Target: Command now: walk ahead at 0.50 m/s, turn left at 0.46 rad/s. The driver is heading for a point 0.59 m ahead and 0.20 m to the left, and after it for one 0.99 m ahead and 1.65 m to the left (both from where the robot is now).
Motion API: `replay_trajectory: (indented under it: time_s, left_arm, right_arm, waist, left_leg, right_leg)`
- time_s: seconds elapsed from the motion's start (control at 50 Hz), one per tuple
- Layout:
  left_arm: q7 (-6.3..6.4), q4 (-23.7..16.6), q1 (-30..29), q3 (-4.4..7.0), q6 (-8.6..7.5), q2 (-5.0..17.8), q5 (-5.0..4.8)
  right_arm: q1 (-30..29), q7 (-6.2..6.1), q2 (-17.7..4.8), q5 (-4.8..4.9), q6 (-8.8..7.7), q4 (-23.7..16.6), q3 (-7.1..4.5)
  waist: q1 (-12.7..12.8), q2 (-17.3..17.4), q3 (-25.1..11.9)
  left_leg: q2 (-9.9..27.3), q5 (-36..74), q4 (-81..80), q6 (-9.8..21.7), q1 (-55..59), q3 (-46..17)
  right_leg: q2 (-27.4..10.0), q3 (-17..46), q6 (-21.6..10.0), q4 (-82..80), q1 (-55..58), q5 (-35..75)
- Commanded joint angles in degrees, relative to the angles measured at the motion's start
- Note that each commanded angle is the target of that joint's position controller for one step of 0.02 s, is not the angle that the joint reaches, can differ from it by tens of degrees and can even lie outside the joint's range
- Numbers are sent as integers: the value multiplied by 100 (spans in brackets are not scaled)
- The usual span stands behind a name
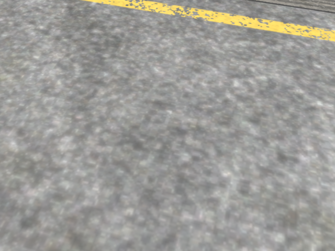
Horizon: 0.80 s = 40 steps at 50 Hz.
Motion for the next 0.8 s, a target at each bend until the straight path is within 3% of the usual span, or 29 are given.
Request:
replay_trajectory:
  time_s: [0.02, 0.06, 0.1, 0.18, 0.26, 0.32, 0.34, 0.36, 0.38, 0.4, 0.42, 0.44, 0.46, 0.48, 0.5, 0.56, 0.62, 0.7, 0.8]
  left_arm:
    - [69, -524, -14, 219, -50, 661, 79]
    - [110, -624, -151, 220, 57, 554, 130]
    - [138, -822, -647, 218, 97, 516, 151]
    - [65, -1101, -1511, 157, 47, 347, 101]
    - [-37, -1366, -2027, 148, -27, 450, 25]
    - [-103, -1434, -1947, 197, -127, 660, 3]
    - [-97, -1373, -1655, 229, -157, 733, -1]
    - [-62, -1228, -1066, 307, -181, 882, 34]
    - [-17, -1108, -167, 394, -193, 1154, 122]
    - [24, -987, 658, 536, -111, 1647, 202]
    - [-17, -931, 687, 462, -46, 1299, 74]
    - [-7, -1052, 362, 339, -12, 826, 34]
    - [-2, -1111, 40, 281, 38, 678, 55]
    - [-18, -1080, -214, 238, 67, 574, 75]
    - [-27, -1057, -349, 198, 63, 487, 113]
    - [-69, -932, -380, 254, -6, 605, 96]
    - [-53, -808, -269, 326, -24, 796, 95]
    - [-9, -715, -131, 353, 58, 951, 67]
    - [15, -532, 296, 412, 216, 1197, -46]
  right_arm:
    - [16, -50, -555, -40, -69, -433, -102]
    - [215, -129, -717, 3, -80, -420, -142]
    - [492, -222, -871, 15, -71, -382, -185]
    - [872, -312, -852, 63, 4, -330, -185]
    - [1177, -331, -842, 105, 67, -242, -189]
    - [1124, -387, -902, 88, 135, -301, -225]
    - [1030, -393, -902, 81, 157, -349, -233]
    - [901, -382, -793, 69, 162, -432, -197]
    - [734, -342, -545, 2, 136, -578, -101]
    - [1438, -325, -173, 112, 70, -676, 13]
    - [1640, -323, -443, 166, 41, -706, 16]
    - [1230, -320, -938, 189, 71, -686, -114]
    - [837, -327, -970, 142, 117, -758, -142]
    - [615, -315, -873, 78, 137, -840, -152]
    - [593, -294, -770, 67, 173, -870, -175]
    - [600, -251, -450, 105, 276, -987, -132]
    - [310, -232, -426, 77, 285, -1172, -123]
    - [-334, -91, -338, 82, 213, -1368, -67]
    - [-1146, 72, -326, 98, 218, -1785, -28]
  waist:
    - [160, 209, -543]
    - [165, 305, -383]
    - [33, 311, -215]
    - [-277, 492, -121]
    - [-447, 557, -109]
    - [-301, 670, -165]
    - [-137, 773, -255]
    - [162, 759, -571]
    - [594, 472, -1313]
    - [531, -981, -2269]
    - [437, -1698, -2308]
    - [500, -935, -1444]
    - [442, -408, -856]
    - [314, -249, -418]
    - [166, -366, -240]
    - [44, -481, -132]
    - [63, -308, -138]
    - [289, -253, -31]
    - [526, -254, 250]
  left_leg:
    - [1524, 832, -1560, 1109, 1234, -2184]
    - [1415, 1106, -1688, 1143, 871, -1880]
    - [1319, 1176, -1743, 1076, 768, -1739]
    - [1010, 743, -1600, 734, 684, -1539]
    - [1182, 557, -1219, 656, 1170, -1983]
    - [1353, 702, -705, 588, 1608, -2460]
    - [1321, 937, -488, 538, 1614, -2532]
    - [1061, 1325, 30, 398, 1467, -2423]
    - [749, 1092, 1337, 209, 815, -2059]
    - [-69, -722, 3273, -258, -1176, -1211]
    - [158, -2587, 4240, -304, -2178, -1152]
    - [487, -2160, 4668, -326, -2502, -1200]
    - [709, -1681, 4663, -364, -2399, -960]
    - [864, -1361, 4398, -385, -2252, -873]
    - [1033, -1160, 4188, -373, -2033, -850]
    - [1190, -763, 3906, -423, -1850, -669]
    - [1238, -85, 3283, -502, -2137, -699]
    - [1158, 996, 1970, -457, -1922, -375]
    - [1016, 666, 1098, -279, -1953, 30]
  right_leg:
    - [-486, 350, 46, -357, -1181, 434]
    - [-444, 226, 223, -891, -1188, 694]
    - [-354, 173, 371, -1660, -1392, 1335]
    - [-14, 141, 380, -3266, -1033, 2591]
    - [169, 236, 338, -3941, -841, 2584]
    - [229, 316, 217, -4286, -515, 1953]
    - [253, 252, 124, -4410, -110, 1802]
    - [211, 202, -48, -4595, 774, 1851]
    - [-503, 760, -406, -4341, 2278, 1833]
    - [-1842, 2844, -1289, -4406, 4586, 1176]
    - [-2365, 4230, -1479, -4889, 4728, 201]
    - [-2145, 3567, -1216, -5010, 3941, -219]
    - [-1884, 2734, -998, -5150, 3098, 141]
    - [-1629, 2168, -919, -5369, 2370, 628]
    - [-1428, 1711, -832, -5544, 1924, 962]
    - [-1248, 845, -909, -5932, 1456, 1672]
    - [-1285, 277, -976, -6010, 1659, 2445]
    - [-1122, -501, -782, -5990, 1860, 2700]
    - [-1402, -844, -649, -5768, 2573, 2899]
Next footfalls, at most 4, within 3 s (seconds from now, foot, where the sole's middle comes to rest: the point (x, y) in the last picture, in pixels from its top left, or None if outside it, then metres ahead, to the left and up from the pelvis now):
0.38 right None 0.40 -0.11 -0.77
0.92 left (110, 228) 0.55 0.24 -0.77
1.40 right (112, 154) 0.90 0.27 -0.77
1.92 left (25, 171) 0.81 0.65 -0.77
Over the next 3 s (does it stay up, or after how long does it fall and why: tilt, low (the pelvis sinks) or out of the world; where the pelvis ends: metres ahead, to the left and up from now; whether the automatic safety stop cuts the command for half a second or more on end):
stays up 1.07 1.02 -0.01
